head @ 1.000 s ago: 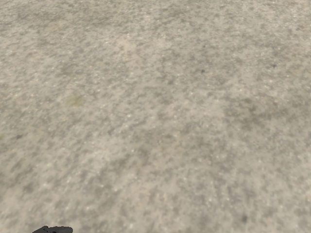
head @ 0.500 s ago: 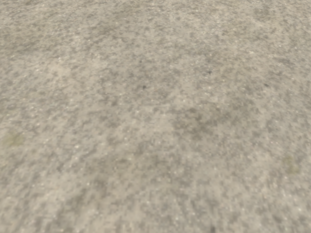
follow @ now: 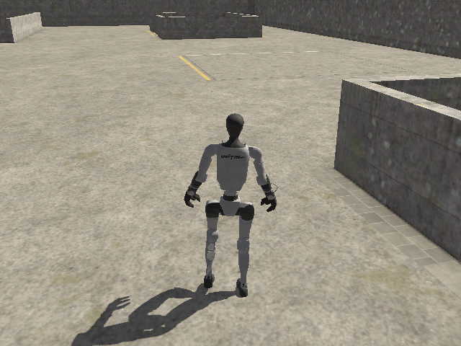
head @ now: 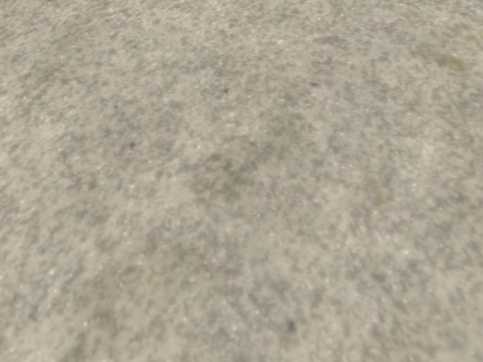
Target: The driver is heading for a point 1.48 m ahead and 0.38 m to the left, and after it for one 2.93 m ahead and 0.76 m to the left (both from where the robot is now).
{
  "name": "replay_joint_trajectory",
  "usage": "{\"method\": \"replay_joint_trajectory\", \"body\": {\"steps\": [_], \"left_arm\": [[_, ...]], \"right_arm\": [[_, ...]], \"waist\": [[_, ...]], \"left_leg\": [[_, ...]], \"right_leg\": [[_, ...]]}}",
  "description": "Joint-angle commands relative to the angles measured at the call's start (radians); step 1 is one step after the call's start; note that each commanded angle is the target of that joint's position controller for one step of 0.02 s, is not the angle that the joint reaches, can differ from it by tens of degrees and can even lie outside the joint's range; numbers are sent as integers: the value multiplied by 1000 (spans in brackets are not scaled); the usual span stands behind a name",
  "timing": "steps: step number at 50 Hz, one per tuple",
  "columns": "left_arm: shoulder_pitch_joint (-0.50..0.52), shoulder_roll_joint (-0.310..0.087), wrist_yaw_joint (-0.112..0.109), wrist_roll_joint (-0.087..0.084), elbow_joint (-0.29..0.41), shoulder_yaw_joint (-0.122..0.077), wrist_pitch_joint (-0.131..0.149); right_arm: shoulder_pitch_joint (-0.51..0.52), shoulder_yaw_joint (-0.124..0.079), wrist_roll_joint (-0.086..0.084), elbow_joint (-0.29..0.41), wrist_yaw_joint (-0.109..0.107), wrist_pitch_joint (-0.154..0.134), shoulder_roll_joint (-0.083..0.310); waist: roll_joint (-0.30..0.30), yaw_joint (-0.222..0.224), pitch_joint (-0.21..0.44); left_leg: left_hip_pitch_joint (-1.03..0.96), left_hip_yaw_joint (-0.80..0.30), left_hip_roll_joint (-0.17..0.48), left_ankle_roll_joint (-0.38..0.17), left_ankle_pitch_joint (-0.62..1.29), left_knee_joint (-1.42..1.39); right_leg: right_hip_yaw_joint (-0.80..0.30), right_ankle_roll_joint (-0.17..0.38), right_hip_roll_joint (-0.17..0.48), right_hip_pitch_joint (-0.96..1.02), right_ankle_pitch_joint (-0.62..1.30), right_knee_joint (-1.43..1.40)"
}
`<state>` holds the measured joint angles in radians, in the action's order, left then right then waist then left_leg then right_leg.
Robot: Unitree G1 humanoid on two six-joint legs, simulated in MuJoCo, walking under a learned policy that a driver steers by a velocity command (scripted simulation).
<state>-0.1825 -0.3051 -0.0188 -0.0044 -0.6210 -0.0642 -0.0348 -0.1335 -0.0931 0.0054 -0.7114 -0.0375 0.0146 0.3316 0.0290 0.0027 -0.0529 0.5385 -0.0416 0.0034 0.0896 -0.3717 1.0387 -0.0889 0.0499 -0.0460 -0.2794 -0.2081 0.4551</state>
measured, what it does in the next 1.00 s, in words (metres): steps on the spot, turning left: left foot, then left foot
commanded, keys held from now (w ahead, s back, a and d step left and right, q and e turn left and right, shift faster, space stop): q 0.96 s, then no key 0.04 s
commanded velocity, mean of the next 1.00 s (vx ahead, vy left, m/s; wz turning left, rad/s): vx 0.00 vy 0.00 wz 0.35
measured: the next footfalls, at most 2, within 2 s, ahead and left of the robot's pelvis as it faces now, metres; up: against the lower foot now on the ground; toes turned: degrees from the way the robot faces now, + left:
left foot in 0.18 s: +0.06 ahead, +0.15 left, +0.00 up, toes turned -1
left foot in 0.70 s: +0.02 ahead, +0.17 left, +0.00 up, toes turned +18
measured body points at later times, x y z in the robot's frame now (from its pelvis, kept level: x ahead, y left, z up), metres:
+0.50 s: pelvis +0.01 +0.02 -0.01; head +0.04 +0.02 +0.43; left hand +0.09 +0.32 -0.12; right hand +0.21 -0.24 -0.10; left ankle +0.00 +0.14 -0.71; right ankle +0.01 -0.09 -0.74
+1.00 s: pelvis +0.00 +0.08 +0.00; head +0.03 +0.12 +0.45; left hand +0.03 +0.40 -0.11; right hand +0.26 -0.12 -0.07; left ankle -0.02 +0.16 -0.74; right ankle +0.08 -0.07 -0.68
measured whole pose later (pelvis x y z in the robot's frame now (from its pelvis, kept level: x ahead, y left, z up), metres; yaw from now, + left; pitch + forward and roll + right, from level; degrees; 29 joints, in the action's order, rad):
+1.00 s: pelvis +0.00 +0.08 +0.00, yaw +26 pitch +3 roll -2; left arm -0.10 -0.31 -0.04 0.00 -0.70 -0.08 -0.02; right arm -0.19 -0.06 -0.01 -0.60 -0.03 0.03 0.31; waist -0.02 -0.01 -0.05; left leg 0.30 -0.11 -0.07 -0.06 -0.19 0.46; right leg -0.08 -0.10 -0.01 -0.50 -0.35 0.92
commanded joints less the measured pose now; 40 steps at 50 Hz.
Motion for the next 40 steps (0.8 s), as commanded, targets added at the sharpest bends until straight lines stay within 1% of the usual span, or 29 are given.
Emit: {"method": "replay_joint_trajectory", "body": {"steps": [1, 5, 7, 8, 9, 10, 11, 12, 13, 16, 18, 19, 20, 21, 22, 23, 24, 25, 26, 28, 30, 32, 34, 35, 36, 37, 38, 39, 40], "left_arm": [[43, -138, -14, 4, 66, -35, 13], [43, -82, 2, 26, 27, -4, 18], [61, -73, 14, 26, 5, 7, 24], [50, -68, 17, 24, -11, 11, 29], [17, -71, 16, 30, -25, 11, 38], [-27, -94, 15, 43, -28, 2, 45], [-39, -86, 9, 42, -26, 0, 48], [13, -104, -2, 39, -24, -5, 44], [39, -99, -11, 31, -16, -10, 39], [28, -73, -18, 23, -10, -18, 19], [14, -61, -12, 20, -9, -25, 22], [4, -64, -8, 19, -12, -31, 24], [-8, -77, -6, 19, -14, -39, 25], [-24, -96, -4, 19, -17, -47, 25], [-36, -124, -4, 21, -19, -55, 26], [-16, -126, -9, 24, -7, -54, 32], [-22, -116, -14, 27, 2, -47, 41], [1, -115, -19, 24, 8, -45, 47], [36, -127, -20, 14, 8, -49, 49], [49, -151, -23, 8, 0, -58, 42], [43, -161, -21, 7, -5, -63, 27], [19, -175, -17, -7, -17, -68, 21], [19, -166, -10, -30, -26, -66, 24], [-42, -129, -2, -22, -50, -57, 31], [-31, -63, 0, 35, -16, -34, 32], [58, -79, -8, 34, 30, -33, 36], [94, -121, -13, 11, 28, -45, 31], [92, -125, -18, 4, 22, -47, 28], [75, -126, -28, 13, -2, -51, 27]], "right_arm": [[-4, -4, -4, 52, 6, -13, 49], [1, 12, -9, 50, 26, -12, 32], [-20, 16, -11, 43, 33, -17, 28], [-25, 18, -5, 42, 35, -20, 31], [-18, 15, 7, 52, 32, -23, 66], [-7, 2, 8, 75, 25, -24, 142], [9, -10, -8, 61, 28, -23, 174], [11, -7, -13, 71, 33, -24, 141], [7, 1, -9, 68, 33, -26, 114], [-4, -2, -14, 84, 26, -29, 119], [-9, -5, -18, 101, 18, -20, 116], [-3, -5, -20, 115, 15, -14, 111], [2, -4, -23, 129, 13, -9, 101], [2, -1, -23, 141, 13, -5, 87], [-11, 1, -21, 149, 15, 0, 74], [-19, -3, -15, 154, 20, 4, 77], [-4, -15, -16, 161, 25, 8, 101], [-11, -22, -24, 158, 29, 15, 103], [-16, -16, -28, 156, 32, 23, 79], [9, 0, -27, 164, 40, 29, 42], [20, 8, -32, 180, 56, 29, 30], [5, -2, -36, 186, 67, 32, 52], [-65, -16, -29, 167, 65, 40, 65], [-107, -34, -25, 162, 52, 40, 108], [-142, -63, -22, 186, 32, 34, 236], [-140, -56, 22, 206, 45, 8, 263], [-130, -42, 25, 201, 54, -14, 212], [-92, -32, 12, 188, 51, -25, 182], [-51, -28, -5, 188, 42, -24, 160]], "waist": [[-165, 3, 165], [-184, 26, 141], [-166, 2, 106], [-142, -12, 84], [-102, -1, 80], [-1, 47, 82], [116, 74, 82], [124, 35, 67], [139, 29, 72], [154, 22, 82], [113, 18, 99], [75, 18, 102], [14, 15, 102], [-68, 14, 99], [-167, 10, 91], [-240, 10, 101], [-191, 23, 97], [-123, 7, 91], [-104, -10, 72], [-134, 9, 69], [-176, 24, 99], [-189, 26, 128], [-166, -15, 146], [-68, -21, 156], [222, -12, 150], [249, -55, 214], [127, -73, 199], [104, -40, 148], [53, -18, 134]], "left_leg": [[-9, -13, 20, 8, 50, -131], [-207, 8, 47, -9, 48, -319], [-305, 28, 35, -32, 121, -476], [-356, 29, 29, -48, 224, -598], [-392, -24, 59, -65, 351, -617], [-394, -108, 134, -101, 554, -585], [-320, -151, 145, -165, 453, -591], [-256, -198, 150, -193, 352, -633], [-237, -228, 158, -197, 318, -650], [-229, -269, 151, -204, 313, -631], [-212, -267, 127, -197, 305, -591], [-190, -247, 103, -184, 294, -555], [-155, -205, 66, -160, 269, -498], [-96, -141, 17, -127, 219, -412], [-30, -64, -30, -93, 129, -303], [16, -12, -23, -70, -139, -135], [68, -31, 10, -56, -244, 46], [90, -48, 30, -48, -238, 120], [99, -49, 58, -43, -188, 74], [43, 7, 66, -32, -101, -37], [-68, 66, 45, -35, -67, -170], [-139, 103, 20, -50, -12, -303], [-287, 142, -27, -92, 148, -512], [-426, 70, -15, -131, 301, -607], [-605, -315, 243, -242, 700, -645], [-531, -554, 418, -461, 786, -667], [-516, -477, 373, -461, 704, -684], [-477, -388, 310, -400, 623, -680], [-460, -341, 257, -347, 541, -677]], "right_leg": [[-194, 171, 229, 170, 332, -89], [-180, 172, 231, 65, 215, -98], [-173, 152, 220, 19, 119, -92], [-161, 119, 198, 0, 73, -85], [-145, 71, 163, -8, 17, -61], [-93, 25, 97, -17, -64, 7], [1, -20, 26, 8, -85, 25], [35, -45, 17, 47, -71, 66], [51, -49, 18, 63, -60, 92], [62, -34, 17, 55, -64, 114], [64, -20, 29, 68, -53, 98], [54, -8, 49, 81, -38, 73], [22, 12, 87, 97, -24, 30], [-47, 52, 153, 125, 9, -28], [-166, 124, 276, 154, 98, -92], [-261, 212, 405, 162, 235, -119], [-296, 268, 470, 167, 364, -126], [-251, 264, 464, 169, 408, -116], [-171, 223, 422, 169, 386, -113], [-39, 176, 350, 161, 403, -103], [52, 155, 318, 147, 430, -81], [76, 139, 332, 174, 418, -41], [129, 81, 317, 128, 325, 59], [197, 10, 269, 30, 194, 197], [263, -96, 149, -280, -321, 519], [89, -129, 43, -399, -525, 725], [20, -127, 67, -413, -475, 801], [11, -115, 82, -419, -382, 786], [3, -115, 95, -414, -302, 745]]}}
Over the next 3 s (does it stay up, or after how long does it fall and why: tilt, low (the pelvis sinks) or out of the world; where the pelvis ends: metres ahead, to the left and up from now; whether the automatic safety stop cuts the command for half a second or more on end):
stays up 0.66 0.08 0.00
